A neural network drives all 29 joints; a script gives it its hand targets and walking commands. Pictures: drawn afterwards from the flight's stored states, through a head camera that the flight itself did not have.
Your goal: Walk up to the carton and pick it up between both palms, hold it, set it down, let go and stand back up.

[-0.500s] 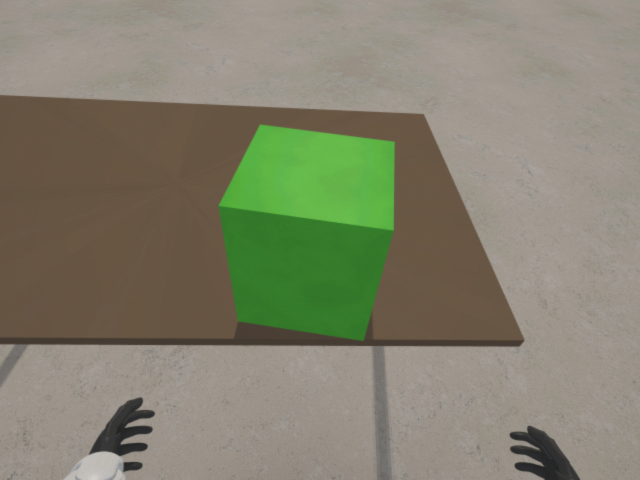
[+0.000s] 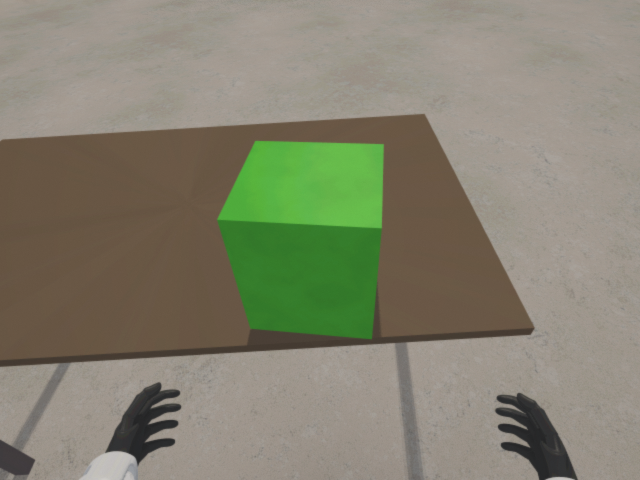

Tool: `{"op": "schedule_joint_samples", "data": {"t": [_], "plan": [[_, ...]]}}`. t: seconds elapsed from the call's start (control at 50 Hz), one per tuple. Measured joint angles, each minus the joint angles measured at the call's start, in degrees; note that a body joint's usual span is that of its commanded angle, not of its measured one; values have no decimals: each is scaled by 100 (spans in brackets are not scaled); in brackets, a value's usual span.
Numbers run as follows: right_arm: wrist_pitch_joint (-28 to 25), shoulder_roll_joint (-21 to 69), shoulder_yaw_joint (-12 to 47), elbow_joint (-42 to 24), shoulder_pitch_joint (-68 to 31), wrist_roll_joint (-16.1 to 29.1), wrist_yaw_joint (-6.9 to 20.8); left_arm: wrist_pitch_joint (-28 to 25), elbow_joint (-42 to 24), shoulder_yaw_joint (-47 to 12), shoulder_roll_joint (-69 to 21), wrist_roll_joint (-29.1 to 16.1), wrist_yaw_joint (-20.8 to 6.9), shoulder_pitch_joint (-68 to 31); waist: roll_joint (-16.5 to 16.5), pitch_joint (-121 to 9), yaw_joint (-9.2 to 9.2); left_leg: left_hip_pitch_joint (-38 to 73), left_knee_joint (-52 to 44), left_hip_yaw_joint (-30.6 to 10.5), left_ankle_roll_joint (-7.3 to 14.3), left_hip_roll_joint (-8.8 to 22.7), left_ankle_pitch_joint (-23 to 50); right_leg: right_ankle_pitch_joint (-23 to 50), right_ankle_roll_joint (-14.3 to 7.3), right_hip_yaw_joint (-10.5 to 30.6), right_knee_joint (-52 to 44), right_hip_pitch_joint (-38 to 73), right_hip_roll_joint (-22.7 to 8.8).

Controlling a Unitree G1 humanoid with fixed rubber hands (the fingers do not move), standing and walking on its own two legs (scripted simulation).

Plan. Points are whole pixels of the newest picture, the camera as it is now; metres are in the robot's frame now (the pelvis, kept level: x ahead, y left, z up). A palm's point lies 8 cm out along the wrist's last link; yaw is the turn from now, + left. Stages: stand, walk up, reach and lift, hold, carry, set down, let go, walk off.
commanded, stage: reach and lift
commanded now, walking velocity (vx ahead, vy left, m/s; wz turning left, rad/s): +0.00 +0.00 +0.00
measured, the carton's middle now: (314, 240) +0.49 +0.05 +0.03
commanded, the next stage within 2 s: none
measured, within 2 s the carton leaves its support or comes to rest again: neither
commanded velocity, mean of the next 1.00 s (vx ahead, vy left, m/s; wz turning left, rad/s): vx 0.00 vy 0.00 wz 0.00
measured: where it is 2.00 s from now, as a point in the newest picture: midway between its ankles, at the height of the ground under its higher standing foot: outside the picture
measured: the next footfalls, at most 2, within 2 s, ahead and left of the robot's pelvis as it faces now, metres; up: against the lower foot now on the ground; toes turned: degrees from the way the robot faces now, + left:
none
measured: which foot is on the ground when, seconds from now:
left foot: down 0.00-1.00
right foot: down 0.00-1.00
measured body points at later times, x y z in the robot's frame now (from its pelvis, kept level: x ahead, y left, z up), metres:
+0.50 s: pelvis +0.05 +0.03 +0.00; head +0.05 +0.02 +0.45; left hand +0.22 +0.28 +0.03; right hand +0.23 -0.17 -0.01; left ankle +0.01 +0.13 -0.74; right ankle +0.02 -0.12 -0.74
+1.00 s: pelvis +0.01 +0.02 +0.00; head +0.01 +0.02 +0.45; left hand +0.22 +0.25 +0.07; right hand +0.23 -0.17 +0.05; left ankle +0.01 +0.13 -0.74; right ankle +0.02 -0.12 -0.74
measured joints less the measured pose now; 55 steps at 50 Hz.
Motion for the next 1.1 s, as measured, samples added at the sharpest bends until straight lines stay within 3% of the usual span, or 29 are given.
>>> {"op": "schedule_joint_samples", "data": {"t": [0.08,0.18,0.26,0.34,0.48,0.62,0.74,0.84,1.0,1.1], "plan": [[180,173,203,-537,141,209,-169,-50,-133,39,130,-84,-96,-8,-280,-51,75,223,-208,-19,-63,64,31,5,-53,-26,-173,210,63],[319,291,461,-651,250,439,-256,-21,-433,225,88,105,-165,199,-463,57,187,334,-332,-65,-212,112,33,54,-69,-74,-442,405,101],[157,409,464,-710,480,529,-333,-202,-871,268,62,94,-153,584,-379,140,259,201,-293,-74,-177,80,-30,72,-20,-83,-561,354,66],[-308,524,447,-876,758,603,-412,-701,-1426,190,125,-100,-97,998,-173,75,267,-9,-173,-63,-111,31,-140,60,52,-72,-624,230,14],[-1053,425,592,-920,867,754,-439,-1384,-1670,-11,186,-426,-245,1340,137,-181,99,17,-41,-3,-11,-35,-351,19,165,-14,-780,372,-58],[-1280,218,546,-1319,1050,980,-463,-1532,-1809,-173,84,-549,-362,1512,8,-207,55,375,-83,12,13,-52,-419,21,182,2,-959,788,-76],[-994,321,540,-1809,1237,1218,-459,-1467,-2069,-258,76,-478,-263,1482,-239,-28,235,495,-110,-1,1,-4,-359,90,97,-9,-993,912,-23],[-605,500,543,-2201,1260,1225,-500,-1319,-2374,-345,119,-535,-146,1319,-239,126,335,358,-77,-17,-26,22,-252,163,27,-22,-906,754,6],[126,474,371,-2486,488,1007,-648,-968,-2313,-399,257,-954,-17,559,92,-31,257,-55,-117,18,5,-29,-23,237,69,17,-635,187,-40],[625,417,420,-2244,-374,875,-745,-684,-1670,-189,283,-1136,-101,-306,173,-186,199,-173,-162,6,8,-55,66,209,80,8,-471,-21,-62]]}}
